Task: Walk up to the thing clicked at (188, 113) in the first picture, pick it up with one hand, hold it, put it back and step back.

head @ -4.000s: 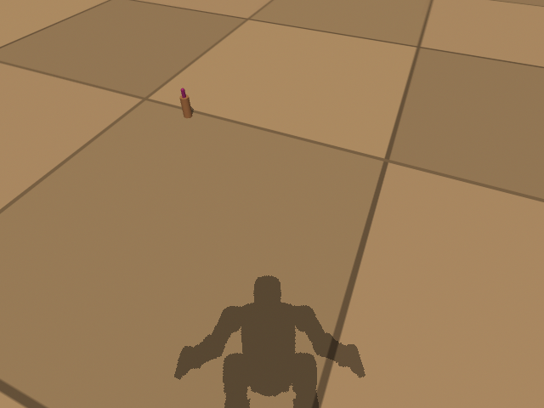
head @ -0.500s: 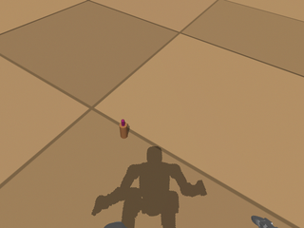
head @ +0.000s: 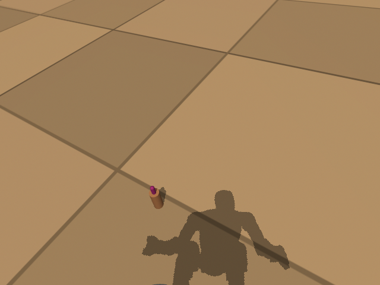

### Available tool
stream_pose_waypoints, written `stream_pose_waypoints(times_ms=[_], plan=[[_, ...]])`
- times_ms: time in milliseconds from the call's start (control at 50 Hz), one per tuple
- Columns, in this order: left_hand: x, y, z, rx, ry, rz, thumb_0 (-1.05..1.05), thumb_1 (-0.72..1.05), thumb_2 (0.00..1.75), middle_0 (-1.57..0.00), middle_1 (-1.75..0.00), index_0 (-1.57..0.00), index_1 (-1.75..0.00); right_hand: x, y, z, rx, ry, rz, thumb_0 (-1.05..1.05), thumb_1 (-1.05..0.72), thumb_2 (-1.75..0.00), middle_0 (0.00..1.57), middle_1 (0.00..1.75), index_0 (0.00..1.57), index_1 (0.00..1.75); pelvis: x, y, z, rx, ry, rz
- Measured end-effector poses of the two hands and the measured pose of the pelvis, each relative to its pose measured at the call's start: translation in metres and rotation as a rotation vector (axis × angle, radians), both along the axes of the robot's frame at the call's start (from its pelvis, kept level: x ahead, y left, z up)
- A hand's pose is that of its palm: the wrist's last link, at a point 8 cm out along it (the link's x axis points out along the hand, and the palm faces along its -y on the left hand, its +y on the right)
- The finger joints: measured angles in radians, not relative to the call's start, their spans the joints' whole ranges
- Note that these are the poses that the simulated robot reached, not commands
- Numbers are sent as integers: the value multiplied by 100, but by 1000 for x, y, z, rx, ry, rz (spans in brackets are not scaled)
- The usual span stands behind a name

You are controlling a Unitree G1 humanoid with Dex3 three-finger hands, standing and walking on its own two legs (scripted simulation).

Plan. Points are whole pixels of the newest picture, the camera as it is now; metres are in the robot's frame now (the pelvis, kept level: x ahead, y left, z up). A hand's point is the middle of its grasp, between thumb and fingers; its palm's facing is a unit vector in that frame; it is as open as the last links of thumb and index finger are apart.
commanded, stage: walk up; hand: left
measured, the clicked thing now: (155, 196) +0.67 +0.27 -0.66
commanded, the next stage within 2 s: none
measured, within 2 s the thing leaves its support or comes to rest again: neither
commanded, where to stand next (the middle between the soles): +0.33 +0.03 m, yaw +1 degrees
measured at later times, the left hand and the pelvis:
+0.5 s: hand (80, 282) +0.17 +0.30 -0.16, palm faces +0.01 -0.94 -0.33, open 7.4 cm; pelvis +0.15 +0.03 +0.00, yaw +3 degrees
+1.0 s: hand (97, 227) +0.29 +0.28 -0.12, palm faces +0.01 -0.90 -0.44, open 7.4 cm; pelvis +0.24 +0.01 +0.00, yaw +2 degrees
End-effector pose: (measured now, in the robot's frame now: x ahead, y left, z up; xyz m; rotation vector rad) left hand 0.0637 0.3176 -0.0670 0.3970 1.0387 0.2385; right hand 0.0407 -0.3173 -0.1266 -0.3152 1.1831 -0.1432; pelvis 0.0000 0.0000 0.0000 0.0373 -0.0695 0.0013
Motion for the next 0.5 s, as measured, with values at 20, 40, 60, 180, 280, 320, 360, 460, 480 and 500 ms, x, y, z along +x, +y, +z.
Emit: stream_pose_waypoints(times_ms=[20, 40, 60, 180, 280, 320, 360, 460, 480, 500], plan=[[1, -3, 3, -1, 6, 6, 1, 90, 90, -20, -30, -20, -30, 9, -1, 2, 7, -6, 4, 1, -90, -90, 20, 30, 20, 30, 5, -2, 3, -2, 1, 0], [3, -6, 4, -3, 16, 11, 1, 90, 90, -20, -30, -20, -30, 18, -1, 5, 13, -13, 8, 1, -90, -90, 20, 30, 20, 30, 11, -4, 6, -4, 3, 0], [4, -8, 5, -4, 26, 15, 1, 90, 90, -20, -30, -20, -30, 27, -2, 7, 16, -19, 13, 1, -90, -90, 20, 30, 20, 30, 16, -5, 8, -7, 4, 0], [13, -11, 0, -23, 75, 46, 1, 90, 90, -21, -30, -20, -30, 67, -6, 20, 2, -2, 39, 1, -90, -90, 20, 30, 20, 30, 50, -9, 13, -31, 11, 20], [27, -1, -15, -48, 96, 76, 1, 90, 90, -21, -30, -20, -30, 109, -1, 28, -34, 14, 78, 1, -90, -90, 20, 30, 20, 30, 82, -2, 9, -49, 13, 41], [34, 6, -25, -61, 109, 87, 1, 90, 90, -21, -30, -20, -30, 131, 5, 31, -49, 1, 92, 1, -90, -90, 20, 30, 20, 30, 96, 4, 5, -58, 15, 50], [44, 14, -36, -75, 124, 94, 1, 90, 90, -21, -30, -20, -30, 155, 13, 33, -66, -23, 104, 1, -90, -90, 20, 30, 20, 30, 112, 12, -1, -65, 19, 58], [79, 27, -56, -98, 165, 88, 1, 90, 90, -20, -30, -20, -30, 202, 34, 41, -91, -130, 104, 1, -90, -90, 20, 30, 20, 30, 142, 30, -8, -46, 9, 56], [88, 27, -55, -101, 168, 77, 1, 90, 90, -20, -30, -20, -30, 207, 37, 44, -89, -142, 95, 1, -90, -90, 20, 30, 20, 30, 148, 31, -6, -51, 7, 56], [98, 28, -54, -104, 164, 68, 1, 90, 90, -20, -30, -20, -30, 211, 40, 47, -88, -148, 89, 1, -90, -90, 20, 30, 20, 30, 153, 32, -3, -51, 5, 55]])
